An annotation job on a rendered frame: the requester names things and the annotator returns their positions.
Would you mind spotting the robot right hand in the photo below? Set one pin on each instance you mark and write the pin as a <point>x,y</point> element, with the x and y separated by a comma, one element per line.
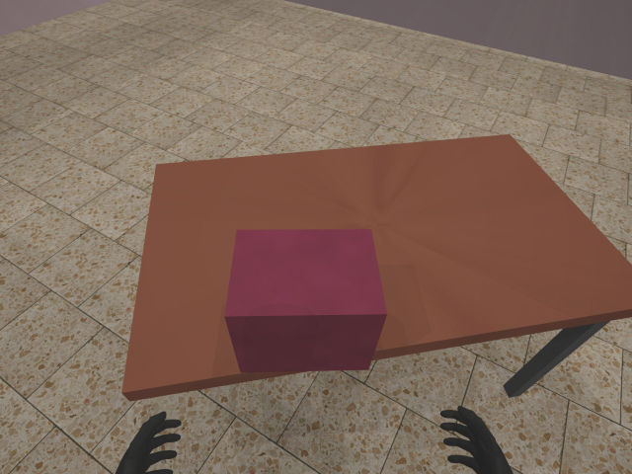
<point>488,457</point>

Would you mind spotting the carton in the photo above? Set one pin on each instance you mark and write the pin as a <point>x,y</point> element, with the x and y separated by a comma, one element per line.
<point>304,300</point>

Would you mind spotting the robot left hand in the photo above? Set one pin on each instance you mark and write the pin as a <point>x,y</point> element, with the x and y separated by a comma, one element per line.
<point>137,459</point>

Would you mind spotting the table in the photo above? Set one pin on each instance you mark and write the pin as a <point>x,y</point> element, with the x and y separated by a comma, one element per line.
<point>474,243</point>

